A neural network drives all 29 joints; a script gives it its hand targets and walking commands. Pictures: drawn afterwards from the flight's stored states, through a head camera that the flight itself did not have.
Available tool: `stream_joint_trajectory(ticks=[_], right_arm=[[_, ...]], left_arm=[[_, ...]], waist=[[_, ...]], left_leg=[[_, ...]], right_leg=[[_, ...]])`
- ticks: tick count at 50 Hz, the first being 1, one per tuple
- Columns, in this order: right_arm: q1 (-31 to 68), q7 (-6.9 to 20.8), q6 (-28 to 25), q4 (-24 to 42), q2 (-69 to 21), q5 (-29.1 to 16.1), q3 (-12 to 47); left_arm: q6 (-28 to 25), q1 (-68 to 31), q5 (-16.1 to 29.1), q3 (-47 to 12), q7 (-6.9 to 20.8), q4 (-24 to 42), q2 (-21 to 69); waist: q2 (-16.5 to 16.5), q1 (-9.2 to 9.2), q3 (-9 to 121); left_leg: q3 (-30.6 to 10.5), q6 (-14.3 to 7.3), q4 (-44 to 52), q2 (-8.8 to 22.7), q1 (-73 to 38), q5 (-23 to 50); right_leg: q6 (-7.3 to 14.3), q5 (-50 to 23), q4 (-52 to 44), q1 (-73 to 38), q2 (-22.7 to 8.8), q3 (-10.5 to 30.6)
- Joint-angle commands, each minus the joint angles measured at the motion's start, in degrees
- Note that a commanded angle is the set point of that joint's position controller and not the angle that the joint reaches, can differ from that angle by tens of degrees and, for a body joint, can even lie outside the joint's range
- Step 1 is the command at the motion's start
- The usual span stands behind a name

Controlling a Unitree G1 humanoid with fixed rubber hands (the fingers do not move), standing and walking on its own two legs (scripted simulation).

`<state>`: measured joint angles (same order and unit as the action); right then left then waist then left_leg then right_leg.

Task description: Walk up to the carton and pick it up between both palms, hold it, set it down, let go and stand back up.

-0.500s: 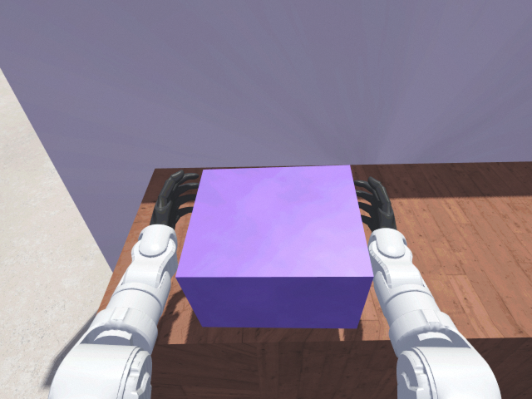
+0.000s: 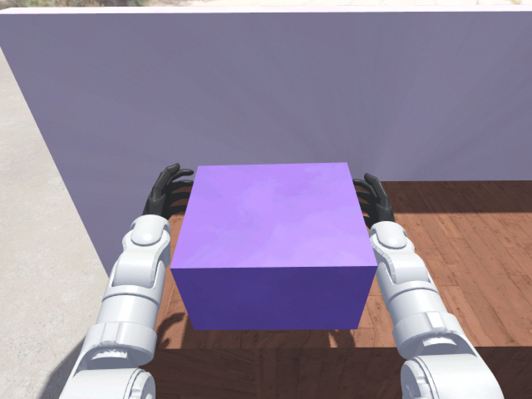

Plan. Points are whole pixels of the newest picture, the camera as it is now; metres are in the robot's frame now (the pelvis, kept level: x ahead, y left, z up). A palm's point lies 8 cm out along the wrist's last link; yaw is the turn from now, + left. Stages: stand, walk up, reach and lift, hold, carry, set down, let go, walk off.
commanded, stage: reach and lift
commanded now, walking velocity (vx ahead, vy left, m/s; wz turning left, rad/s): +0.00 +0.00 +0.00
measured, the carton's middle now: (273, 243) +0.35 -0.03 +0.10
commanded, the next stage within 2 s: hold in 0.84 s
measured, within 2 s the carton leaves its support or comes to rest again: neither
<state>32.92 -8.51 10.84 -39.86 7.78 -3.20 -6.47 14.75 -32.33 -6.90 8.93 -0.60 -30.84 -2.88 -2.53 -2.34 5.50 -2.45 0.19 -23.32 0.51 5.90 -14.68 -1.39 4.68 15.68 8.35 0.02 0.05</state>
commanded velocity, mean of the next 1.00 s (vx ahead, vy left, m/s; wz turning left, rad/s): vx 0.00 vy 0.00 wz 0.00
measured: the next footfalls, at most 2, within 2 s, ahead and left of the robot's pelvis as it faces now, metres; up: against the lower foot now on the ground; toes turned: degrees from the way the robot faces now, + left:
none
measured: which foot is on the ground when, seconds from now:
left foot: down 0.00-1.00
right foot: down 0.00-1.00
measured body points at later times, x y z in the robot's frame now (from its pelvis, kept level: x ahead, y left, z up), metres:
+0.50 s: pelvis +0.00 +0.00 +0.00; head -0.06 +0.00 +0.45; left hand +0.37 +0.15 +0.17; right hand +0.37 -0.20 +0.14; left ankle -0.02 +0.12 -0.75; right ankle +0.05 -0.14 -0.75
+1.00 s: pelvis +0.00 +0.00 +0.00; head -0.06 +0.00 +0.45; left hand +0.37 +0.15 +0.19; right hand +0.37 -0.20 +0.16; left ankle -0.02 +0.12 -0.75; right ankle +0.05 -0.14 -0.75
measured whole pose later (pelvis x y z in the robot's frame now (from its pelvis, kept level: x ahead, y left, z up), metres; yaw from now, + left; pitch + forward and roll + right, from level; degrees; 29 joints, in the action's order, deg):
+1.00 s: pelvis +0.00 +0.00 +0.00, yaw +0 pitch -3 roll -1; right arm 33.1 -7.4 16.3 -33.3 8.0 -5.1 -6.6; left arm 27.1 -32.1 -9.6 10.4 0.4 -17.8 -1.4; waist -1.3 -2.3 4.9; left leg -2.5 0.2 -23.3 0.3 5.4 -14.4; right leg -1.4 4.5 15.7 7.8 -0.2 0.0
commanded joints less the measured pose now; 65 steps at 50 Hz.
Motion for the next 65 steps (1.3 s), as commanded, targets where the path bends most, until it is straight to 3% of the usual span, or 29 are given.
stream_joint_trajectory(ticks=[1, 2, 5, 8, 9, 12, 13, 17, 18, 20, 21, 23, 25, 27, 31, 33, 35, 36, 37, 40, 46, 48, 51, 54, 57, 58, 59, 60, 65], right_arm=[[39.92, 9.82, -2.38, 22.38, -39.1, -8.02, 26.36], [43.5, 10.04, -3.26, 25.39, -39.51, -8.81, 26.16], [40.28, 10.3, -1.75, 20.15, -38.64, -7.69, 23.83], [44.7, 10.83, -1.77, 22.54, -37.96, -7.81, 22.67], [43.38, 10.93, -1.25, 22.45, -37.46, -7.02, 21.67], [45.52, 11.47, -1.53, 23.65, -38.31, -8.84, 23.63], [45.24, 11.68, -1.45, 22.9, -37.2, -9.37, 23.38], [46.8, 11.63, -1.24, 24.87, -37.5, -9.12, 23.14], [47.41, 11.67, -1.25, 25.95, -36.86, -8.77, 21.89], [48.7, 11.8, -1.27, 26.23, -37.52, -8.61, 23.16], [47.37, 11.69, -0.98, 25.6, -36.99, -8.46, 22.38], [46.84, 11.82, -0.56, 25.88, -37.0, -8.95, 23.07], [47.38, 11.76, -0.85, 27.43, -37.84, -10.43, 24.22], [49.38, 11.35, -0.82, 28.68, -37.69, -10.56, 24.86], [49.74, 11.12, 0.24, 27.07, -35.74, -8.94, 22.46], [49.64, 11.44, 0.41, 26.52, -36.64, -9.37, 22.35], [48.59, 11.45, 0.14, 27.97, -37.25, -9.95, 24.2], [48.15, 11.22, 0.96, 26.86, -37.85, -10.14, 24.63], [50.89, 11.08, 0.35, 28.72, -37.11, -10.34, 24.28], [51.26, 11.14, 0.57, 27.71, -37.32, -9.87, 23.37], [51.86, 10.48, 0.36, 32.5, -37.57, -12.68, 26.44], [49.44, 10.48, 1.69, 28.28, -35.79, -11.86, 24.88], [50.65, 10.63, 2.51, 26.72, -35.88, -10.59, 23.62], [52.4, 10.28, 2.21, 31.05, -36.95, -11.19, 24.89], [52.78, 10.36, 2.24, 31.34, -36.72, -11.85, 24.82], [51.82, 10.33, 2.73, 29.71, -38.23, -11.78, 25.51], [51.4, 10.08, 2.94, 29.15, -37.24, -11.69, 24.59], [51.37, 10.02, 3.31, 30.22, -37.57, -11.73, 24.69], [51.06, 9.76, 3.78, 31.67, -38.58, -13.29, 27.53]], left_arm=[[3.42, -27.37, 0.26, -11.76, 9.45, 11.38, 35.46], [3.36, -31.11, 2.05, -15.46, 8.87, 14.68, 38.77], [4.76, -31.65, 0.93, -15.04, 8.77, 15.28, 37.74], [6.91, -29.69, 0.0, -13.94, 8.92, 12.09, 38.97], [7.3, -29.85, 0.5, -13.78, 8.95, 13.17, 38.48], [7.84, -31.35, 0.95, -15.97, 8.32, 15.33, 39.71], [7.48, -34.01, 2.03, -17.42, 7.82, 18.09, 40.59], [8.83, -31.68, 1.3, -16.58, 7.81, 16.84, 39.48], [8.95, -32.32, 1.93, -17.72, 7.67, 16.77, 40.52], [9.16, -32.15, 0.87, -15.25, 7.64, 15.43, 39.15], [9.54, -31.76, 0.23, -14.98, 7.9, 14.75, 38.72], [9.98, -30.54, 0.46, -14.84, 7.78, 15.71, 39.07], [9.53, -34.1, 2.11, -17.56, 7.52, 20.81, 40.0], [10.34, -30.87, 1.08, -15.56, 7.71, 17.5, 38.59], [11.03, -32.35, 0.63, -14.33, 8.04, 14.76, 37.92], [11.06, -34.34, 1.12, -15.19, 7.98, 16.53, 38.43], [10.93, -33.29, 1.32, -16.65, 7.8, 19.15, 38.59], [11.06, -33.92, 1.37, -15.25, 7.87, 18.17, 37.8], [11.25, -33.84, 1.36, -16.3, 7.77, 17.76, 38.34], [11.22, -35.51, 2.07, -15.84, 7.83, 17.64, 38.26], [11.92, -32.82, 2.85, -19.19, 7.0, 21.25, 39.96], [13.06, -33.03, 1.81, -18.29, 7.04, 20.32, 39.13], [13.63, -33.85, 1.08, -14.51, 8.31, 18.15, 36.31], [14.2, -33.03, 0.7, -14.82, 8.45, 17.49, 36.63], [14.26, -34.37, 1.72, -16.66, 8.01, 20.28, 38.68], [13.9, -35.47, 1.91, -15.73, 8.14, 20.81, 37.44], [14.41, -34.5, 1.43, -15.4, 8.46, 19.43, 37.72], [14.4, -34.1, 1.55, -14.52, 8.59, 19.16, 36.77], [14.42, -34.41, 2.6, -17.31, 8.01, 23.22, 37.89]], waist=[[7.63, 3.88, 13.7], [5.15, 2.77, 15.9], [3.83, 1.65, 12.11], [4.15, 2.86, 10.2], [4.97, 1.66, 11.56], [2.86, 2.29, 12.92], [2.27, 1.24, 14.25], [3.18, 2.45, 12.7], [2.93, 1.24, 13.88], [4.84, 3.3, 13.49], [3.87, 2.39, 13.77], [4.76, 3.48, 13.63], [2.95, 2.6, 16.17], [4.77, 3.57, 14.64], [5.26, 2.91, 12.88], [3.94, 2.56, 12.33], [3.4, 2.95, 14.3], [5.08, 3.36, 12.6], [3.66, 2.94, 13.41], [5.26, 2.99, 13.7], [3.18, 3.19, 17.71], [2.17, 2.05, 14.19], [5.72, 3.24, 11.76], [5.38, 4.29, 14.24], [3.7, 3.31, 14.02], [5.19, 3.95, 14.54], [4.96, 2.67, 13.59], [6.32, 3.0, 14.38], [4.31, 3.18, 16.06]], left_leg=[[1.84, 1.05, 8.42, -4.42, 6.04, 15.85], [1.41, 1.98, 8.22, -3.95, 4.62, 16.8], [1.31, 2.39, 8.49, -3.66, 4.09, 14.76], [1.53, 1.73, 9.09, -3.43, 5.65, 10.76], [1.25, 1.6, 8.99, -2.89, 4.72, 12.83], [1.17, 2.27, 8.2, -3.16, 4.79, 15.95], [0.95, 3.14, 7.25, -2.71, 3.28, 17.9], [1.31, 2.44, 7.52, -2.91, 4.06, 15.67], [0.93, 2.93, 7.51, -2.56, 4.09, 15.37], [1.25, 1.61, 7.7, -2.56, 4.89, 15.26], [1.03, 1.88, 7.6, -2.67, 4.74, 14.88], [1.6, 1.93, 7.68, -2.52, 4.81, 15.48], [1.2, 2.68, 6.44, -2.6, 2.33, 20.15], [1.26, 1.66, 6.96, -3.08, 3.93, 18.32], [1.54, 1.79, 7.71, -2.56, 5.05, 15.21], [1.06, 1.99, 8.16, -2.24, 5.31, 14.4], [1.14, 2.25, 7.04, -2.66, 3.91, 19.77], [1.68, 1.58, 7.69, -3.26, 6.06, 15.21], [1.24, 2.1, 7.32, -2.86, 5.75, 16.89], [1.28, 1.62, 7.93, -2.79, 6.15, 13.88], [0.31, 3.2, 5.01, -2.17, 1.46, 25.69], [0.43, 3.3, 5.99, -2.42, 1.85, 22.62], [0.99, 1.44, 7.84, -2.4, 4.77, 15.6], [1.31, 1.59, 7.11, -2.56, 5.03, 18.23], [1.29, 1.89, 7.27, -2.69, 5.02, 17.76], [1.48, 1.35, 7.28, -2.82, 5.21, 16.64], [1.4, 1.42, 7.33, -3.05, 5.65, 16.65], [1.72, 1.25, 7.35, -3.1, 5.59, 16.0], [1.05, 1.82, 6.78, -3.17, 4.87, 20.27]], right_leg=[[-0.23, -10.77, 0.01, -21.8, 0.95, -0.59], [0.22, -9.26, 0.34, -20.24, 1.54, -1.3], [1.25, -5.87, 0.04, -18.42, 2.14, -1.83], [1.29, -0.97, -0.45, -17.4, 2.08, -1.88], [1.36, -3.21, 0.01, -17.91, 2.32, -2.39], [1.27, -5.52, 0.48, -19.26, 2.42, -2.18], [1.6, -6.07, 1.02, -18.34, 2.89, -2.46], [1.52, -4.85, 0.27, -18.86, 2.56, -2.59], [1.71, -4.4, 0.5, -18.61, 2.64, -2.61], [1.26, -4.95, 0.87, -19.38, 2.22, -1.95], [1.46, -4.81, 0.7, -18.94, 2.51, -2.23], [1.38, -4.35, 0.47, -19.01, 2.72, -2.22], [1.39, -7.64, 1.35, -19.46, 2.89, -2.54], [0.88, -8.03, 0.73, -20.88, 2.56, -2.06], [1.31, -4.37, 0.61, -19.51, 2.65, -2.39], [1.26, -2.44, 0.7, -18.07, 2.66, -2.66], [1.12, -7.4, 1.46, -19.76, 2.72, -2.39], [0.85, -5.58, 0.76, -19.84, 2.19, -1.85], [1.14, -5.51, 0.91, -20.08, 2.75, -2.35], [1.1, -3.12, 0.56, -19.44, 2.55, -2.16], [1.14, -9.49, 1.49, -19.51, 3.49, -2.14], [1.46, -5.96, 0.67, -18.08, 3.19, -2.48], [1.08, -3.85, 0.53, -19.14, 2.45, -1.84], [1.12, -5.81, 0.61, -20.3, 2.72, -1.8], [1.2, -5.25, 0.9, -20.33, 2.7, -2.18], [0.97, -5.81, 0.97, -20.95, 2.45, -1.57], [0.9, -5.83, 0.71, -21.06, 2.58, -1.71], [0.75, -6.35, 0.81, -21.53, 2.55, -1.78], [0.83, -8.95, 1.59, -22.2, 2.81, -1.73]])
